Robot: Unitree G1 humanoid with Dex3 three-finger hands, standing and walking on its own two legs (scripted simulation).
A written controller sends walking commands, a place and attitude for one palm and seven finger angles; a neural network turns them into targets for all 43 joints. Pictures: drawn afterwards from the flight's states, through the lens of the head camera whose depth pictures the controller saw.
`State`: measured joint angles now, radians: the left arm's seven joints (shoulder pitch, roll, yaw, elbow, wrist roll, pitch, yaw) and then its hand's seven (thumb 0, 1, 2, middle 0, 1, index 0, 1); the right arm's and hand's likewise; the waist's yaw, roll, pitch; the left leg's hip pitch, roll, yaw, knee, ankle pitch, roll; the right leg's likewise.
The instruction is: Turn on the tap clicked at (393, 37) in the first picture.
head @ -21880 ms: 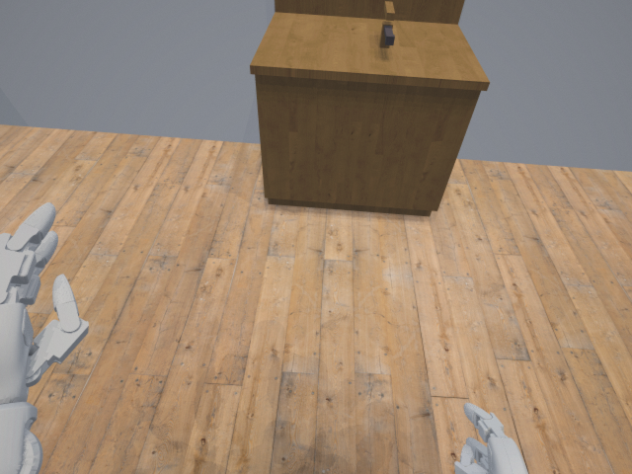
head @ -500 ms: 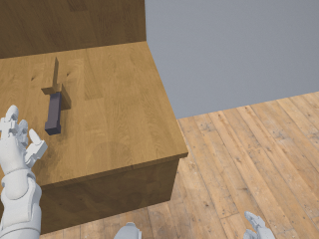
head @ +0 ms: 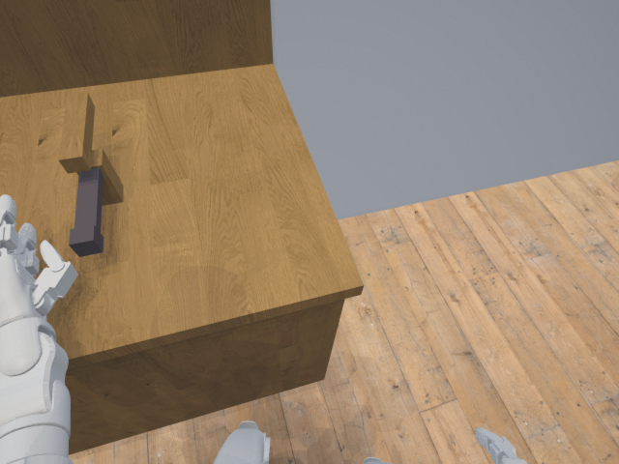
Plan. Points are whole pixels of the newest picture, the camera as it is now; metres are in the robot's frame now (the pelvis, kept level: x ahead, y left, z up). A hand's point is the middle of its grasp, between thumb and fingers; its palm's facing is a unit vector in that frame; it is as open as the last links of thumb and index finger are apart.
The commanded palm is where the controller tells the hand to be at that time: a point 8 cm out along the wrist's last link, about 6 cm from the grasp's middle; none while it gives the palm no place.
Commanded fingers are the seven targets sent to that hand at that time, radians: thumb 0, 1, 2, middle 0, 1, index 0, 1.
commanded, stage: reach beside the lever's end, fingers flat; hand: left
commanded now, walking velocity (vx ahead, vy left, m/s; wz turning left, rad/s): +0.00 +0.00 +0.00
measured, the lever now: (86, 241) +0.37 +0.30 +0.07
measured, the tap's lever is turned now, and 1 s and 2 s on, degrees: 0 8 32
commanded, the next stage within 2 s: push the lever round in 0.12 s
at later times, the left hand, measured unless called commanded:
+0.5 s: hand (81, 264) +0.34 +0.30 +0.06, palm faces +0.51 -0.85 -0.09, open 7.8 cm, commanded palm +0.29 +0.33 +0.06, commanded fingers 0.00 0.90 0.90 -0.15 -0.15 -0.15 -0.15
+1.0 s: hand (101, 264) +0.34 +0.27 +0.06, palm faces +0.52 -0.85 -0.08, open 7.7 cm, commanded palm +0.29 +0.30 +0.06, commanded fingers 0.00 0.90 0.90 -0.15 -0.15 -0.15 -0.15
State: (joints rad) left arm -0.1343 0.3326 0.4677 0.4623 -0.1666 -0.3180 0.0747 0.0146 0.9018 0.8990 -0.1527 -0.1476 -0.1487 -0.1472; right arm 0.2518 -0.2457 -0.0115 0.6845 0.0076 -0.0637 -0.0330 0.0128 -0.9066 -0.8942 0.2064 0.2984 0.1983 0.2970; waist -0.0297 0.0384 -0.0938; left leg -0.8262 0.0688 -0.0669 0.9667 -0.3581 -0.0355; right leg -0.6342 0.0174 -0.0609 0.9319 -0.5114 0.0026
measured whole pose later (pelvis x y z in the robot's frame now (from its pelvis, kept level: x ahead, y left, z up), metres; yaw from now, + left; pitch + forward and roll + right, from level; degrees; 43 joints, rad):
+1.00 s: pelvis +0.00 +0.00 +0.00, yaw +0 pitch +12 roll -3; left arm -0.14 0.25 0.35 0.42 -0.12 -0.32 0.19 0.01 0.93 0.91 -0.15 -0.15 -0.15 -0.15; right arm 0.22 -0.23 -0.01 0.67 0.00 -0.05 -0.03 0.01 -0.91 -0.89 0.21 0.30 0.20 0.30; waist -0.02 0.04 -0.10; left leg -0.82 0.06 -0.07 0.97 -0.36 -0.03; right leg -0.62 0.01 -0.07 0.94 -0.52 0.00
